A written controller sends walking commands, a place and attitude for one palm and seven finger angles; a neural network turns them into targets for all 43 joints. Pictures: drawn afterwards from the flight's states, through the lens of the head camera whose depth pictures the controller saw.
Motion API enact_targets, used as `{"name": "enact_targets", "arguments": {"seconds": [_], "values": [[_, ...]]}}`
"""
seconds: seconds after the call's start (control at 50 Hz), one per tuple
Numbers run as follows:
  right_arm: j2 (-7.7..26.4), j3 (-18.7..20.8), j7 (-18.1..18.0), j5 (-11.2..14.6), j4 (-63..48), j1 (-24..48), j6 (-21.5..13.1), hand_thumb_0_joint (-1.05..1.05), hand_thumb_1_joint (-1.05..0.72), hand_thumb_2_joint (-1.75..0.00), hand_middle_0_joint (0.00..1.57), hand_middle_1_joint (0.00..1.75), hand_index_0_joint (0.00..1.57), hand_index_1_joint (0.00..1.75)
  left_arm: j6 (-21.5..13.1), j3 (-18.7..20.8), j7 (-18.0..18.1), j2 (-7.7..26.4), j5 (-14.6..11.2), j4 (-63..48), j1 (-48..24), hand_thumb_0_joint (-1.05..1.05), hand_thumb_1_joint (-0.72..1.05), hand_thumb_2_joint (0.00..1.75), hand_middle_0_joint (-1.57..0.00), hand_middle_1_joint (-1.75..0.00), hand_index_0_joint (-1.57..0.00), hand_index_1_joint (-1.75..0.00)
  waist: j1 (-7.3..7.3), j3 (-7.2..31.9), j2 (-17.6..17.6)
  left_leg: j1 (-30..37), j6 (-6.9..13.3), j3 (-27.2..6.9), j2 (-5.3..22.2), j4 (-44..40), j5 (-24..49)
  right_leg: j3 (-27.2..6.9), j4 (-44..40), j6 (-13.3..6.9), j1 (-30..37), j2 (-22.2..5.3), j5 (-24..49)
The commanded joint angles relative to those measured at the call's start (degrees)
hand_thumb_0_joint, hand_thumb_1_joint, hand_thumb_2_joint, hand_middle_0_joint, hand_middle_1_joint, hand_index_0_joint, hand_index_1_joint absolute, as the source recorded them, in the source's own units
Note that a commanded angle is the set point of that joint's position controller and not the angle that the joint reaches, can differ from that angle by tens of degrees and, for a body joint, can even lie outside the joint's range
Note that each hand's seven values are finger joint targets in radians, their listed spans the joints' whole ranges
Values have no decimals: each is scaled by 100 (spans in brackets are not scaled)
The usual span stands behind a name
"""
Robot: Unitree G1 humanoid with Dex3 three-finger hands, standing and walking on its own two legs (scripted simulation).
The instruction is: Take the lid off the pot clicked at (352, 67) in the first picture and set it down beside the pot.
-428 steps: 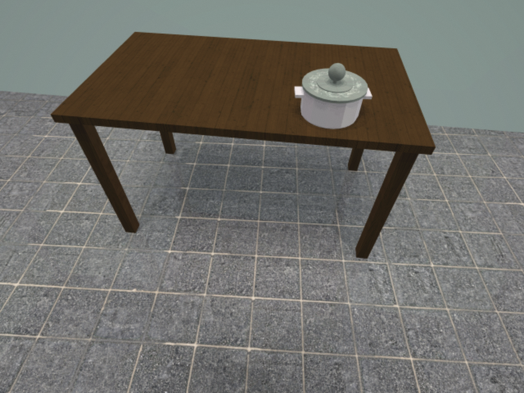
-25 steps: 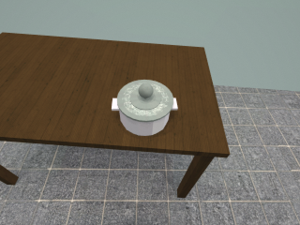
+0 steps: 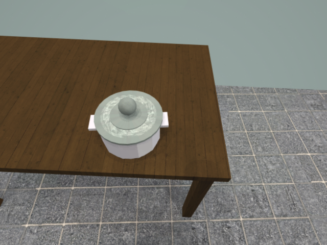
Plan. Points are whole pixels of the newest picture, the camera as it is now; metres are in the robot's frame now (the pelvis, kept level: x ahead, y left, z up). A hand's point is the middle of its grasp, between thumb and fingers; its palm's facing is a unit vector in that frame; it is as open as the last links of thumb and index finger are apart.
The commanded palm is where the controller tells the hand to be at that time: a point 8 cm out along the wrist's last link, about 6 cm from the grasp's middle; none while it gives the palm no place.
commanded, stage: come to a stop and stand still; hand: left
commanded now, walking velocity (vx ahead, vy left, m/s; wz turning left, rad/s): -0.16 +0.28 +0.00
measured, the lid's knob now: (127, 106) +0.45 +0.13 +0.05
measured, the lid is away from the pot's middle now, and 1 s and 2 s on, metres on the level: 0.00 0.00 0.00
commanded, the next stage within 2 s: none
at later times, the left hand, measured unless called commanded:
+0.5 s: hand out of the picture +0.03 +0.19 -0.16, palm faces +0.01 -0.97 -0.25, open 7.3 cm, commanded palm none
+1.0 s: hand out of the picture -0.04 +0.21 -0.17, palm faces +0.03 -0.99 -0.17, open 7.4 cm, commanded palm none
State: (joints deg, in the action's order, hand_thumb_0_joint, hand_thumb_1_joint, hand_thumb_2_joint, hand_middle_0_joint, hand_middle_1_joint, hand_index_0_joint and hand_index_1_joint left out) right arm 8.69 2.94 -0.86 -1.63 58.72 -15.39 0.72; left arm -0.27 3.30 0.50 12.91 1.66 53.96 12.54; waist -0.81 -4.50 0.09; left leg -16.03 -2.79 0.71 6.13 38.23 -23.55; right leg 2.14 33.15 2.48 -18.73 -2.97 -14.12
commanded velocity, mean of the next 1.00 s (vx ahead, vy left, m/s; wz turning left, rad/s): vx -0.03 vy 0.06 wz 0.00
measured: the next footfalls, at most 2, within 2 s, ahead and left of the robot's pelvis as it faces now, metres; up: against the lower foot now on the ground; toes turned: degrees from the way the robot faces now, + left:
left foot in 0.16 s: +0.05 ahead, +0.09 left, +0.00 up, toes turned +4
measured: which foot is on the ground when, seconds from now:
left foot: up 0.00-0.14, down 0.16-1.00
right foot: down 0.00-1.00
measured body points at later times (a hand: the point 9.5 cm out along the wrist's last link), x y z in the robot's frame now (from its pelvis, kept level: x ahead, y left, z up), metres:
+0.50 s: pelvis -0.01 +0.00 +0.00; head +0.01 +0.00 +0.45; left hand +0.03 +0.25 -0.14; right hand +0.06 -0.24 -0.14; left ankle +0.02 +0.09 -0.72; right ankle +0.02 -0.14 -0.72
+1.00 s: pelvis -0.02 +0.04 +0.01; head -0.02 +0.06 +0.46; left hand -0.04 +0.26 -0.15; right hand +0.01 -0.20 -0.13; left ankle +0.01 +0.09 -0.72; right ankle +0.02 -0.14 -0.72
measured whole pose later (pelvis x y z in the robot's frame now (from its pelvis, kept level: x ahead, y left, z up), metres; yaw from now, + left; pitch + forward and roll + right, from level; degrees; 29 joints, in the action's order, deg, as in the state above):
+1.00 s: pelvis -0.02 +0.04 +0.01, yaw +1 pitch -1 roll -1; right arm 9.7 0.6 0.2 -0.8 57.2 -16.4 1.0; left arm 1.1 -0.4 1.8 10.2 1.6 57.3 21.4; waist 0.6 -0.5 -1.4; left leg -16.6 5.8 4.9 -2.8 30.6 -13.5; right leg -1.4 28.6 0.8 -16.0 -3.3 -13.3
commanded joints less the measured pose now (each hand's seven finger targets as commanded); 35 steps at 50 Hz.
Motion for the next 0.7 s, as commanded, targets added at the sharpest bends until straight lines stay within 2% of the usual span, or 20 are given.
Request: {"name": "enact_targets", "arguments": {"seconds": [0.0, 0.02, 0.06, 0.1, 0.12, 0.16, 0.22, 0.24, 0.28, 0.32, 0.36, 0.38, 0.4, 0.42, 0.44, 0.46, 0.5, 0.56, 0.62, 0.68], "values": [[235, 29, -90, 139, -443, -222, -60, 0, -90, -90, 20, 30, 20, 30, -137, -25, 118, 742, 43, 118, 826, 0, 90, 90, -20, -30, -20, -30, 114, 808, -1216, -842, 154, 48, -375, 1239, -1198, -1277, -1232, -1167, 1323, -1546, 2902], [195, 13, -96, 133, -324, -274, -21, 0, -90, -90, 20, 30, 20, 30, -156, -16, 149, 627, 23, 86, 550, 0, 90, 90, -20, -30, -20, -30, 55, 722, -1484, -668, 144, 96, -352, 1026, -982, -1384, -1205, -1165, 1147, -1404, 3180], [271, -23, -94, 176, -122, -354, -21, 0, -90, -90, 20, 30, 20, 30, -142, -70, 198, 584, -1, 56, 272, 0, 90, 90, -20, -30, -20, -30, -39, 480, -1378, -335, 127, 107, -334, 365, -420, -1022, -893, -1114, 927, -1263, 3966], [270, -43, -90, 222, -22, -504, -27, 0, -90, -90, 20, 30, 20, 30, -105, -73, 234, 628, -45, 36, 212, 0, 90, 90, -20, -30, -20, -30, -90, 573, -899, 217, 110, 253, -447, -874, 686, -798, -435, -921, 980, -1143, 4400], [334, -35, -87, 216, 29, -517, -41, 0, -90, -90, 20, 30, 20, 30, -77, -69, 240, 659, -79, 6, 217, 0, 90, 90, -20, -30, -20, -30, -55, 612, -470, 488, 122, 305, -430, -1155, 1555, -635, -243, -803, 911, -1026, 4208], [588, -8, -124, 161, -134, -281, -34, 0, -90, -90, 20, 30, 20, 30, -15, -52, 254, 491, -120, -67, 279, 0, 90, 90, -20, -30, -20, -30, 84, 612, 260, 890, 356, -38, 115, -1043, 3719, -429, -83, -534, 479, -721, 3102], [648, -18, -143, 118, -320, 12, 9, 0, -90, -90, 20, 30, 20, 30, 86, -57, 282, 498, -80, -7, 397, 0, 90, 90, -20, -30, -20, -30, 243, 275, 887, 459, 618, -386, 255, -1104, 3980, -419, -148, -415, 584, -538, 1888], [685, -11, -148, 117, -394, 27, 22, 0, -90, -90, 20, 30, 20, 30, 89, -48, 285, 517, -73, 0, 517, 0, 90, 90, -20, -30, -20, -30, 281, 334, 786, 443, 634, -419, 240, -1029, 3844, -454, -183, -429, 612, -551, 1825], [668, 32, -130, 119, -505, 6, 55, 0, -90, -90, 20, 30, 20, 30, 80, -34, 290, 569, -52, 22, 628, 0, 90, 90, -20, -30, -20, -30, 274, 619, 96, 465, 524, -279, 77, -765, 3045, -693, -382, -547, 704, -737, 2154], [583, 48, -97, 146, -556, -76, 95, 0, -90, -90, 20, 30, 20, 30, 90, -42, 266, 703, -23, -43, 484, 0, 90, 90, -20, -30, -20, -30, 180, 716, -642, 427, 338, 34, -245, -538, 1817, -1030, -787, -801, 612, -1121, 2085], [487, 35, -54, 137, -513, -233, 120, 0, -90, -90, 20, 30, 20, 30, 102, -47, 249, 746, 2, -145, 227, 0, 90, 90, -20, -30, -20, -30, 27, 628, -1039, 501, 258, 108, -387, -578, 945, -1164, -1082, -879, 226, -1275, 1325], [455, 23, -32, 128, -479, -266, 113, 0, -90, -90, 20, 30, 20, 30, 116, -58, 240, 700, 2, -188, 140, 0, 90, 90, -20, -30, -20, -30, -6, 515, -986, 612, 274, 75, -355, -776, 865, -1055, -1103, -805, -33, -1164, 815], [851, 70, 15, 102, -835, 60, -95, 0, -90, -90, 20, 30, 20, 30, -63, -70, 407, 637, -15, -87, 539, 0, 90, 90, -20, -30, -20, -30, 36, 1222, 68, 492, 160, 225, -341, -667, 962, -1314, -490, -742, 1080, -1104, 3453], [777, 63, 18, 153, -902, 248, -78, 0, -90, -90, 20, 30, 20, 30, 8, -39, 378, 1003, -102, -151, 332, 0, 90, 90, -20, -30, -20, -30, 23, 1418, 306, 544, 162, 202, -384, -786, 1280, -1014, -38, -815, 1108, -1148, 3102], [685, 57, -4, 96, -951, 175, -119, 0, -90, -90, 20, 30, 20, 30, 56, -78, 374, 811, -108, -262, 380, 0, 90, 90, -20, -30, -20, -30, 49, 1554, 502, 565, 356, -159, -89, -871, 1834, -759, 192, -678, 869, -895, 1978], [805, 46, -25, 82, -981, 200, -99, 0, -90, -90, 20, 30, 20, 30, 74, -97, 369, 621, -90, -258, 356, 0, 90, 90, -20, -30, -20, -30, 82, 1318, 404, 373, 537, -489, 195, -888, 2065, -443, 126, -551, 623, -554, 867], [908, 28, 12, 87, -1034, 379, -28, 0, -90, -90, 20, 30, 20, 30, 115, -156, 311, 491, -24, -237, 363, 0, 90, 90, -20, -30, -20, -30, 170, 181, -249, -502, 642, -704, 197, -1355, 715, -251, -289, -446, 274, -271, -500], [1004, 38, 68, 35, -1082, 358, 27, 0, -90, -90, 20, 30, 20, 30, 169, -160, 250, 495, 13, -303, 413, 0, 90, 90, -20, -30, -20, -30, 146, -652, -162, -1251, 571, -777, 21, -1834, -1098, -329, -436, -468, -215, -196, -1361], [1020, 22, 82, 38, -1054, 307, 7, 0, -90, -90, 20, 30, 20, 30, 150, -160, 217, 518, 5, -324, 643, 0, 90, 90, -20, -30, -20, -30, 185, -372, 295, -1162, 619, -907, 103, -2125, -1305, -174, -284, -421, -47, -71, -1069], [1022, 24, 79, 51, -1024, 309, -22, 0, -90, -90, 20, 30, 20, 30, 96, -167, 197, 415, 4, -304, 840, 0, 90, 90, -20, -30, -20, -30, 227, 54, 111, -1005, 636, -888, 85, -2044, -1212, -210, -341, -392, 265, -46, -816]]}}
